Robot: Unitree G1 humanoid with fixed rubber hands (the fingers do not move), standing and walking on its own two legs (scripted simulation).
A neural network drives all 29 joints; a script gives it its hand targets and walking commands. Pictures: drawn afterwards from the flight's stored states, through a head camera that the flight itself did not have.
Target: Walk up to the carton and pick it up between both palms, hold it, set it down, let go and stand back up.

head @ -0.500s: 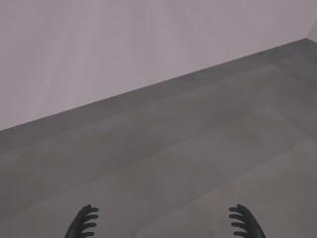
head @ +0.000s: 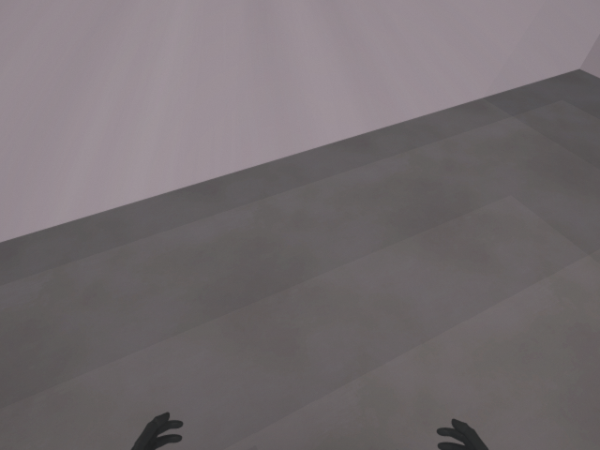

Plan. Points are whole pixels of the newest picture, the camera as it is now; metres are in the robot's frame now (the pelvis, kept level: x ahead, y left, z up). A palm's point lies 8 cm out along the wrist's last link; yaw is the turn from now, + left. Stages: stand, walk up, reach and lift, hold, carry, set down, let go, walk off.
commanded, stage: stand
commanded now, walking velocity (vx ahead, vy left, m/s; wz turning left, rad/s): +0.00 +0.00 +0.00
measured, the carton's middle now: out of the picture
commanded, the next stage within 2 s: walk up in 1.86 s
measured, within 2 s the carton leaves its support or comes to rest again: neither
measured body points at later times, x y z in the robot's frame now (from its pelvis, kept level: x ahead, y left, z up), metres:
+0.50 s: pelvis -0.01 +0.00 +0.01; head +0.00 +0.00 +0.46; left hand +0.10 +0.23 -0.11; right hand +0.11 -0.23 -0.11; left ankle +0.02 +0.11 -0.72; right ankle +0.01 -0.13 -0.72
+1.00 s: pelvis +0.02 +0.00 +0.01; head +0.02 +0.00 +0.46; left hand +0.11 +0.24 -0.12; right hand +0.11 -0.24 -0.12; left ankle +0.02 +0.11 -0.72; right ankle +0.01 -0.13 -0.72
